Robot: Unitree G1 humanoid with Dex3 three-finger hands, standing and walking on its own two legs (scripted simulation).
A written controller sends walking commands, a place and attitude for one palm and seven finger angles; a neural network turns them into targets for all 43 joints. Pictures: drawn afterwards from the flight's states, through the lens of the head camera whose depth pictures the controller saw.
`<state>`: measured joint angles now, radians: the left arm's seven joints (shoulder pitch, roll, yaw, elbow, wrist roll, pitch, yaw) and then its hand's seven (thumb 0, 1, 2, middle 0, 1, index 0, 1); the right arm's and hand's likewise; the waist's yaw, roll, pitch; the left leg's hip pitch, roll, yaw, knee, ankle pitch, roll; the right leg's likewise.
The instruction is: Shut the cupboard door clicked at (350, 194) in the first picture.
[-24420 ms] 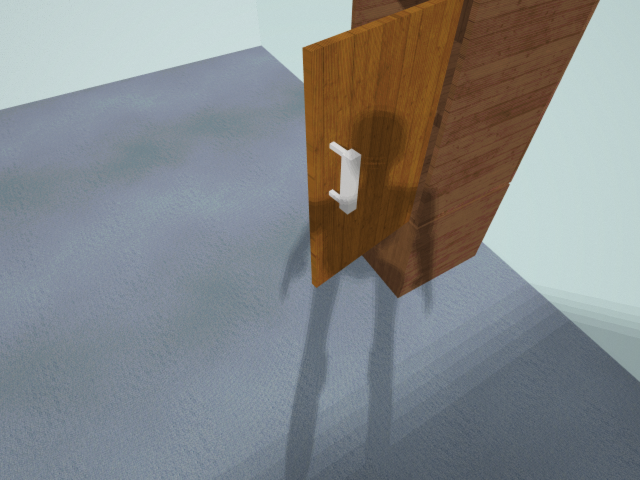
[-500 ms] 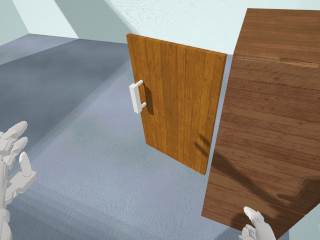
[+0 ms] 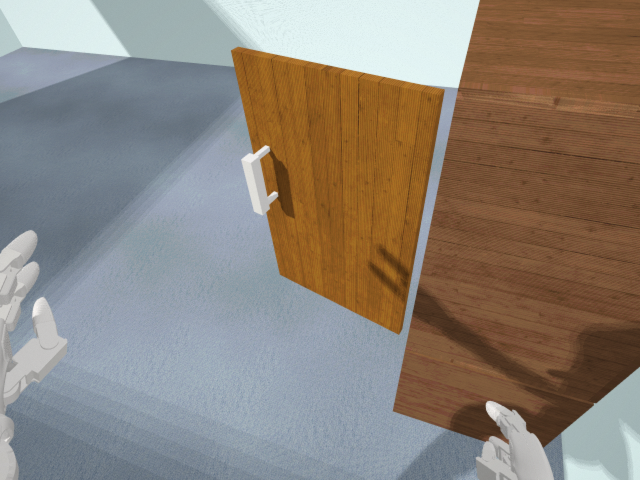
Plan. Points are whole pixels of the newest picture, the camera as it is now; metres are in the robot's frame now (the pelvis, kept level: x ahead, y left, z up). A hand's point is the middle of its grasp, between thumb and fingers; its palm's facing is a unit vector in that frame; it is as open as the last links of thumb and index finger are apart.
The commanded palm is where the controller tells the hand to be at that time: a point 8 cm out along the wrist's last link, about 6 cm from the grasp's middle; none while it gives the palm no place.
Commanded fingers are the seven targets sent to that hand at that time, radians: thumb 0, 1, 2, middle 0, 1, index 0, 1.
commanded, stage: step back with the hand held close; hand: left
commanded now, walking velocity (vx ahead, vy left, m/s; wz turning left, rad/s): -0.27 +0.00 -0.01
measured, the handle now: (263, 180) +0.64 +0.18 +0.01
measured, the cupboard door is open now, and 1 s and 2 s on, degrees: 77 77 77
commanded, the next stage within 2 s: stop stepping back and stand still in 0.92 s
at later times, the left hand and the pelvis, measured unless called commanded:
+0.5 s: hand out of the picture +0.12 +0.31 +0.16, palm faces +0.43 -0.76 -0.49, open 7.4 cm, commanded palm +0.06 +0.35 +0.17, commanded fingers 0.00 0.90 0.90 -0.20 -0.30 -0.20 -0.30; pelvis -0.08 +0.04 -0.01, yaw +1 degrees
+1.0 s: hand out of the picture +0.02 +0.31 +0.16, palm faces +0.46 -0.76 -0.46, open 7.4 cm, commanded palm -0.05 +0.33 +0.17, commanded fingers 0.00 0.90 0.90 -0.20 -0.30 -0.20 -0.30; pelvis -0.19 +0.03 -0.02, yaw +0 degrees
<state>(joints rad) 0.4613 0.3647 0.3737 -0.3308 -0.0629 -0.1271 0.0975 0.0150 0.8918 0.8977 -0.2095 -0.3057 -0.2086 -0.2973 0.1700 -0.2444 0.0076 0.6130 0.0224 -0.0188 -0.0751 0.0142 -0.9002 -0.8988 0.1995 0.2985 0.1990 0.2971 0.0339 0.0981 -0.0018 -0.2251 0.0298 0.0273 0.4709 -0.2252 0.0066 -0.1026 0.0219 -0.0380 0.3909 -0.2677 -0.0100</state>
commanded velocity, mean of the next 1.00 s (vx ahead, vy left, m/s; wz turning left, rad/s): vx -0.32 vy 0.00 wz -0.05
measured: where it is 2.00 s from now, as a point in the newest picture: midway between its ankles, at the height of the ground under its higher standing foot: outside the picture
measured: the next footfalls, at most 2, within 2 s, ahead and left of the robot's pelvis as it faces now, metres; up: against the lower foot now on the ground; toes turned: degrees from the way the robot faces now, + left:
right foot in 1.00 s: -0.22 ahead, -0.05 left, +0.00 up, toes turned -3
left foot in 1.14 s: -0.11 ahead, +0.14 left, +0.00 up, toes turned +1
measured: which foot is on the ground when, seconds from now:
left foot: down 0.00-1.00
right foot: down 0.00-0.76, up 0.78-0.98, down 1.00-1.00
